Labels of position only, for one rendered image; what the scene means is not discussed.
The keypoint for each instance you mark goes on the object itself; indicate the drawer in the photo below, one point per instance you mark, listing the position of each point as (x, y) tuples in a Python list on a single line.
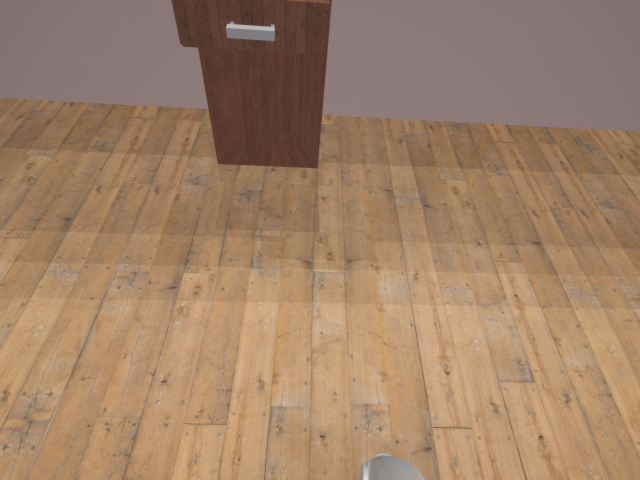
[(301, 26)]

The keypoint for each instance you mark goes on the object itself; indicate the cabinet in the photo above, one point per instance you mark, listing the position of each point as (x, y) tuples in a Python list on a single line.
[(265, 108)]

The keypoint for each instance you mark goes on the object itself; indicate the handle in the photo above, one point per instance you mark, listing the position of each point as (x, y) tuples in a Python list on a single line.
[(250, 32)]

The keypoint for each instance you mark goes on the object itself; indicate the robot right thigh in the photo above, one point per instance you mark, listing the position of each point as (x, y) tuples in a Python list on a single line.
[(389, 468)]

